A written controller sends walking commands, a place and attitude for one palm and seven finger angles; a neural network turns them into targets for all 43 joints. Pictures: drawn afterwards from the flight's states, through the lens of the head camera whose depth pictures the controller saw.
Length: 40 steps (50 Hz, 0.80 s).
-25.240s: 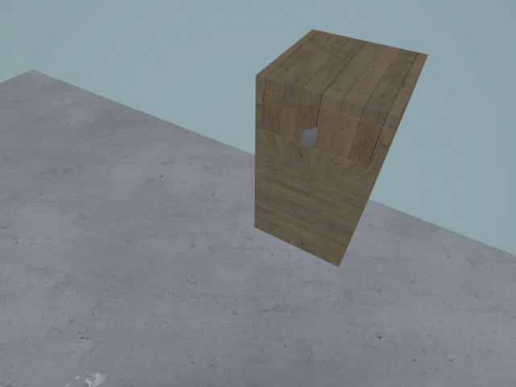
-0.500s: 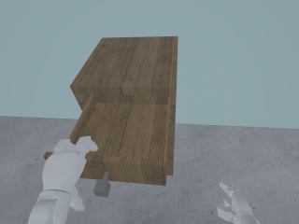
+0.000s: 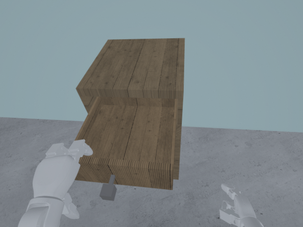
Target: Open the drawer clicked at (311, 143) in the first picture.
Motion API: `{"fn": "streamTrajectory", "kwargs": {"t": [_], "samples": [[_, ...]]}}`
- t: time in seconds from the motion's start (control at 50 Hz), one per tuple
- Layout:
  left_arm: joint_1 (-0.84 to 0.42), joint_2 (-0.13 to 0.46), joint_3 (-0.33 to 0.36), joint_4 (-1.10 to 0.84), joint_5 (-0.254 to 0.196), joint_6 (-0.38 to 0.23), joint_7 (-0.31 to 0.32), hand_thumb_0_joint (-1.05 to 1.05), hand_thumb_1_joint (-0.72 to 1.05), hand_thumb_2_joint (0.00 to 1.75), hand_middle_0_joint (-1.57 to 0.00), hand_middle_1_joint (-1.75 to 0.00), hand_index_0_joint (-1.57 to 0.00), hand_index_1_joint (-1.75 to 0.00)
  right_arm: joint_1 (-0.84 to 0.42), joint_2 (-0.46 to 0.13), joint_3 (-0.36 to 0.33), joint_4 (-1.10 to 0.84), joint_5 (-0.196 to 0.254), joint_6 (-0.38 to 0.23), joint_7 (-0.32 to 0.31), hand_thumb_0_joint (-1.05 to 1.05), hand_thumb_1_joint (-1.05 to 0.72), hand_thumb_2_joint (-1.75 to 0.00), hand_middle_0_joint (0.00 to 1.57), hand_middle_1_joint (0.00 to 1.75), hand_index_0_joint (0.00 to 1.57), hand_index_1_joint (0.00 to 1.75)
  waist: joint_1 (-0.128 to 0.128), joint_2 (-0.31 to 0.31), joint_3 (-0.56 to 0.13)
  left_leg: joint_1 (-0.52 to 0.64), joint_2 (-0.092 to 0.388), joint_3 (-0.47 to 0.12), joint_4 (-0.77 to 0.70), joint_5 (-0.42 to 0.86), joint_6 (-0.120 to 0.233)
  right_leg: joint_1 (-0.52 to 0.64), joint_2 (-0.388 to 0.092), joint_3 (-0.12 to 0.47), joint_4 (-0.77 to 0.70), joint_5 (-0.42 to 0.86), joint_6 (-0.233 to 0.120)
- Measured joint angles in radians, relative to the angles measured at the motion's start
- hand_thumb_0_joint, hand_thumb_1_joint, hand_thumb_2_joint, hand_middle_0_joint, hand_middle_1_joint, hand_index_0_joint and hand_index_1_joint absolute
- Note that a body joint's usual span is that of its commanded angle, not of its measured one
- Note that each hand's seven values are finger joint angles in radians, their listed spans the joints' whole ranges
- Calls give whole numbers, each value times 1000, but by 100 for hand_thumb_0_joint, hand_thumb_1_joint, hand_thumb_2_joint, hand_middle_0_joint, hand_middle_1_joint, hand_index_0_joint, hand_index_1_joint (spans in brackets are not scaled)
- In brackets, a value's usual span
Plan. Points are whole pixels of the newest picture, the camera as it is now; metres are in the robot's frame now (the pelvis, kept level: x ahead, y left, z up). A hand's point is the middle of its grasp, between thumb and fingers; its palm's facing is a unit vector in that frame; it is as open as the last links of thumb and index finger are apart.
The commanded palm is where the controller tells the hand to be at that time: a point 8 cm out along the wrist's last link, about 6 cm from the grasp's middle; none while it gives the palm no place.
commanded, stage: draw the hand back to the body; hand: left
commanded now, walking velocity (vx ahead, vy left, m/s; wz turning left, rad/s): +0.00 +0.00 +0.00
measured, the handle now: (110, 186) +0.25 +0.19 -0.09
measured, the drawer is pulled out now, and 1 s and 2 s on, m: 0.30 0.30 0.30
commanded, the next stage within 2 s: step back with the hand held close in 1.28 s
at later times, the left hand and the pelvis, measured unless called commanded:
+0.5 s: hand (70, 172) +0.19 +0.20 +0.13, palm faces +0.29 -0.88 -0.37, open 13.4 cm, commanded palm +0.15 +0.25 +0.16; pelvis +0.01 +0.00 +0.01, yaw +2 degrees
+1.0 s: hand (42, 163) +0.19 +0.24 +0.17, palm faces +0.40 -0.81 -0.43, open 9.3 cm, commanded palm +0.14 +0.28 +0.19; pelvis +0.01 +0.00 +0.02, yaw +2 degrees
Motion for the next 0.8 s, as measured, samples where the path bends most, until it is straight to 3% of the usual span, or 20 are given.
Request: {"fn": "streamTrajectory", "kwargs": {"t": [0.12, 0.3, 0.34, 0.36, 0.4, 0.44, 0.48, 0.56, 0.68, 0.8], "samples": [[15, 23, -2, -39, -1, -37, -31, 0, -49, 30, -32, -120, -31, -120, 2, 2, 10, -12, -3, -3, -5, 1, -91, -90, 20, 30, 19, 30, 3, -2, 6, 14, 0, 0, -12, 5, 1, 14, 0, 1, -15, 7, 0], [78, 77, 100, -83, -46, -52, -31, 0, -49, 30, -32, -120, -32, -120, 3, 1, 15, -19, 6, 1, -5, 1, -91, -90, 20, 30, 19, 30, 2, 2, 12, 30, 7, 0, -23, 8, -1, 36, 7, 1, -39, 17, 0], [81, 18, 140, -89, -400, -72, -48, -1, -49, 30, -32, -120, -32, -120, 8, 2, 10, -26, 16, -39, -23, 1, -91, -90, 20, 30, 20, 30, -17, 11, 49, 64, 2, -11, -31, 10, 2, 77, 3, -8, -53, 20, 2], [83, -24, 155, -86, -536, -84, -52, -1, -48, 31, -31, -120, -31, -120, 16, 6, 10, -31, 19, -70, -36, 1, -91, -90, 20, 30, 20, 30, -24, 11, 65, 83, 0, -13, -37, 11, 3, 96, 1, -11, -59, 20, 4], [99, -90, 172, -87, -731, -106, -57, -1, -46, 31, -31, -118, -31, -118, 38, 17, 19, -33, 19, -121, -65, 1, -91, -90, 20, 30, 19, 30, -37, -1, 81, 113, -5, -16, -54, 14, 3, 126, -4, -13, -72, 19, 4], [111, -122, 173, -102, -839, -125, -57, -1, -43, 33, -31, -116, -31, -116, 67, 29, 30, -27, 14, -164, -89, 1, -91, -90, 20, 30, 19, 30, -43, -23, 82, 139, -9, -22, -75, 20, 0, 152, -7, -19, -88, 19, 4], [117, -128, 176, -128, -898, -143, -54, -1, -38, 35, -31, -113, -30, -114, 91, 38, 39, -11, 9, -199, -103, 1, -91, -90, 20, 30, 19, 30, -46, -45, 79, 158, -11, -29, -92, 25, -3, 174, -8, -25, -105, 21, 1], [110, -108, 214, -165, -951, -178, -50, -1, -28, 39, -30, -106, -29, -107, 107, 39, 43, 23, 4, -239, -108, 1, -90, -90, 20, 30, 20, 30, -53, -56, 79, 183, -7, -38, -113, 30, -8, 206, -4, -32, -141, 33, -3], [114, -90, 289, -159, -985, -201, -65, -1, -9, 47, -28, -94, -28, -94, 88, 31, 22, 57, 6, -238, -96, 1, -90, -90, 20, 30, 20, 30, -63, -38, 86, 192, -4, -33, -143, 45, -7, 216, -1, -27, -176, 52, -1], [151, -90, 302, -161, -992, -200, -80, 0, 11, 56, -26, -81, -26, -81, 74, 24, 4, 70, 9, -230, -96, 1, -90, -90, 21, 30, 20, 30, -58, -33, 86, 193, -2, -31, -163, 55, -7, 218, 1, -24, -199, 65, -1]]}}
